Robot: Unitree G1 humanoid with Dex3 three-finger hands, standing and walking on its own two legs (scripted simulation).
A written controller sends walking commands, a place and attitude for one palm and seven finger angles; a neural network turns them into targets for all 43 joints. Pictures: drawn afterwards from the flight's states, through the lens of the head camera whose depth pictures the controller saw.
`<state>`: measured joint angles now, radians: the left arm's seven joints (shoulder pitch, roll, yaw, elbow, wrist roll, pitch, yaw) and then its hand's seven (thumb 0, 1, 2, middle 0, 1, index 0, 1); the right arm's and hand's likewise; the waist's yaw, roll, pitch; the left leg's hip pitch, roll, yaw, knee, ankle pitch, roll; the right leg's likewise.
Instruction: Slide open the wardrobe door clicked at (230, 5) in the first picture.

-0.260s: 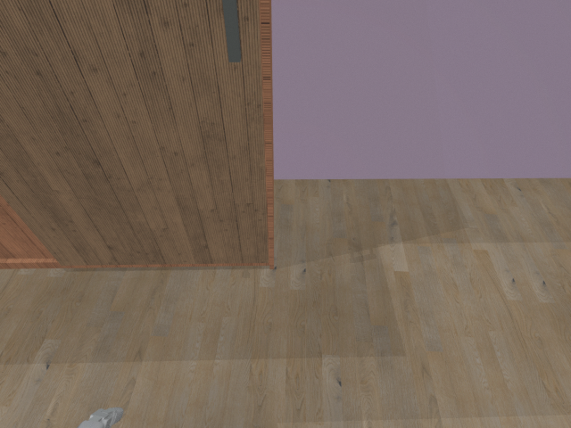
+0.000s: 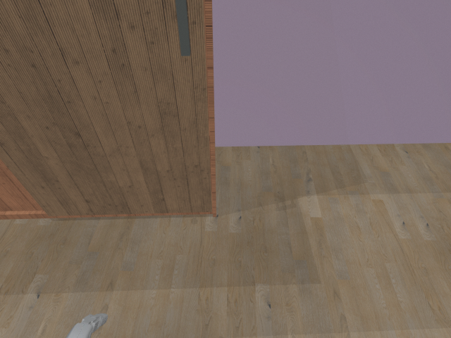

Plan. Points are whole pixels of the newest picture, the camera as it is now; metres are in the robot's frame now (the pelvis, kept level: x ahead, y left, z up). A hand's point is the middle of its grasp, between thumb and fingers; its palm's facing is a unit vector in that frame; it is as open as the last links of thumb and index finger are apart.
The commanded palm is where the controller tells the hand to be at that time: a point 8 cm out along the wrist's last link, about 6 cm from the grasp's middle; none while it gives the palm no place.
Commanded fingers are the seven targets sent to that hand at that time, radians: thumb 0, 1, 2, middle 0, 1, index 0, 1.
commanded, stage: stand and wait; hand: right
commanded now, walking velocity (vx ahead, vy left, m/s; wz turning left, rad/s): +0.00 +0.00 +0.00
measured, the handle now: (182, 7) +0.80 +0.16 +0.25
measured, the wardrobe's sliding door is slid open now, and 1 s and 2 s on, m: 0.00 0.00 0.00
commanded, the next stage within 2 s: look at it before walking up in 0.56 s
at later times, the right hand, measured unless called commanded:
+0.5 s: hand out of the picture +0.06 -0.24 -0.15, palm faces -0.02 +0.94 -0.34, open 7.4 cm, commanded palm none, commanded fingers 0.00 -0.90 -0.90 0.20 0.30 0.20 0.30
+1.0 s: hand out of the picture +0.06 -0.23 -0.15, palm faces -0.02 +0.94 -0.33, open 7.4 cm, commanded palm none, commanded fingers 0.00 -0.90 -0.90 0.20 0.30 0.20 0.30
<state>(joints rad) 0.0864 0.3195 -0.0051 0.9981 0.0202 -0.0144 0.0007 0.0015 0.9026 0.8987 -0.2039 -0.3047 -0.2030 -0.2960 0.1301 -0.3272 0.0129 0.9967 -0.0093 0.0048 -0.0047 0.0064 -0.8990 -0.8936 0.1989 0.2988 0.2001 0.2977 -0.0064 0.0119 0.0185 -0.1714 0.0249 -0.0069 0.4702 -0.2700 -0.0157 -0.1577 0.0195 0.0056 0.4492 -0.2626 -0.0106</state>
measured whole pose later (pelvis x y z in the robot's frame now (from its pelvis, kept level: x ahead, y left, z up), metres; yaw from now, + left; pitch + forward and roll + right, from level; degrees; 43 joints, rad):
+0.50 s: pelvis -0.01 +0.01 +0.00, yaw +0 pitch -2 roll +0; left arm 0.13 0.33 0.00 1.10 0.01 -0.01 0.00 0.00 0.90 0.90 -0.20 -0.30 -0.20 -0.30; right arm 0.15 -0.34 0.00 1.08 -0.01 0.00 0.00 0.01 -0.90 -0.89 0.20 0.30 0.20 0.30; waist 0.00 0.01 0.04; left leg -0.15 0.01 0.00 0.40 -0.22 0.00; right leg -0.14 0.00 0.02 0.39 -0.21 0.01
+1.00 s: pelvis -0.01 +0.01 +0.01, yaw +0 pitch -2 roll +0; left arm 0.12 0.33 -0.01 1.11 0.01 -0.01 0.00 0.00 0.90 0.90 -0.20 -0.30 -0.20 -0.30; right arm 0.14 -0.33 0.00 1.08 -0.01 0.00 0.00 0.01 -0.90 -0.89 0.20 0.30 0.20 0.30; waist 0.00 0.01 0.04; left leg -0.15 0.00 0.00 0.38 -0.20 0.00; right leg -0.14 0.00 0.02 0.36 -0.20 0.01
